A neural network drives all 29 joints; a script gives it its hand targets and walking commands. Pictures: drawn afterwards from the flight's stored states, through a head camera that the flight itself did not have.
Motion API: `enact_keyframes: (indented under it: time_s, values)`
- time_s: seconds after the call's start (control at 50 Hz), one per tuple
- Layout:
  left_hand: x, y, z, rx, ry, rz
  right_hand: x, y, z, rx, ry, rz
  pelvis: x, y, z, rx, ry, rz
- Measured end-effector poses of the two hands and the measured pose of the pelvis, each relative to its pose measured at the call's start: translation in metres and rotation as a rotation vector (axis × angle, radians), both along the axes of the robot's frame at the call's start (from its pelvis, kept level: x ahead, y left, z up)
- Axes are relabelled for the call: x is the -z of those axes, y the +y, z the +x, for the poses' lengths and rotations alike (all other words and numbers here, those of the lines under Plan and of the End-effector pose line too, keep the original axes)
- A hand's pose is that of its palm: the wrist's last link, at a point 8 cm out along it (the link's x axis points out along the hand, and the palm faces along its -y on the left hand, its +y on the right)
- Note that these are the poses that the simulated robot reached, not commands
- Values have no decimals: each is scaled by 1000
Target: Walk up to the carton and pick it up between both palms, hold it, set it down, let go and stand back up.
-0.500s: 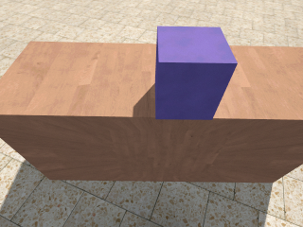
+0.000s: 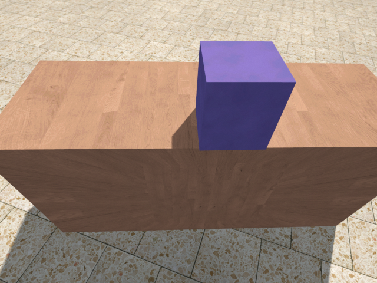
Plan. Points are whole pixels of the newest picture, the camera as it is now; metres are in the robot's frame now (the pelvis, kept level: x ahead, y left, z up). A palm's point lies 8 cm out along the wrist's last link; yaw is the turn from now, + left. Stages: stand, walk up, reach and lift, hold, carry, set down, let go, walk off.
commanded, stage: walk up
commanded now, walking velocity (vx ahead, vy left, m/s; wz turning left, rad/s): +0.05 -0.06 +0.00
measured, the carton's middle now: (234, 97) +0.60 -0.14 +0.04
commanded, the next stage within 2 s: none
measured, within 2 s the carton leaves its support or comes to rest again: neither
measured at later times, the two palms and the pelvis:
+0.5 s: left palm out of the picture -0.06 +0.11 -0.12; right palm out of the picture +0.09 -0.30 -0.16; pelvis +0.06 -0.08 +0.00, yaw -1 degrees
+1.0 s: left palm out of the picture +0.09 +0.15 -0.14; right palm out of the picture +0.04 -0.32 -0.17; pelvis +0.06 -0.09 -0.02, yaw -1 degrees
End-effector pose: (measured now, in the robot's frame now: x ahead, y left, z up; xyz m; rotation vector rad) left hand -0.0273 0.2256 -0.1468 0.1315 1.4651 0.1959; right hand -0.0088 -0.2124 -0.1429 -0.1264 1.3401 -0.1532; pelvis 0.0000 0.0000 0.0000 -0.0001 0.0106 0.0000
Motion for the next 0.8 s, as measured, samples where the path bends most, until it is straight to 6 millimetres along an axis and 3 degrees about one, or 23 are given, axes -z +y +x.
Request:
enact_keyframes:
  time_s: [0.12,0.2,0.26,0.3,0.4,0.46,0.56,0.66,0.72,0.8]
  values:
    - [7,-16,-6,30,13,4,4,-31,-1,16,-20,-27,7,-19,-2,0,-15,3]
    - [8,-32,4,61,2,14,15,-62,-26,60,60,-40,14,-38,4,12,-9,6]
    - [4,-49,10,29,-39,21,21,-73,-37,44,153,-10,16,-54,13,-1,-4,2]
    - [-1,-62,0,0,-24,19,16,-80,-22,22,159,4,11,-63,22,8,-1,20]
    - [-22,-96,-41,-38,140,-8,9,-93,50,-15,33,17,1,-74,38,25,-1,37]
    - [-28,-108,-42,-36,188,-17,11,-89,82,-13,-3,34,-1,-76,48,18,-1,34]
    - [-17,-113,-12,-22,169,-31,17,-77,116,-20,-17,49,5,-76,68,11,-8,17]
    - [6,-103,28,-6,129,-45,15,-71,140,-22,-47,17,13,-73,90,6,-33,25]
    - [7,-96,57,5,80,-46,7,-73,137,-3,-51,-5,8,-70,100,8,-44,17]
    - [4,-85,95,47,9,-31,4,-69,113,13,-5,-10,2,-70,102,14,-45,3]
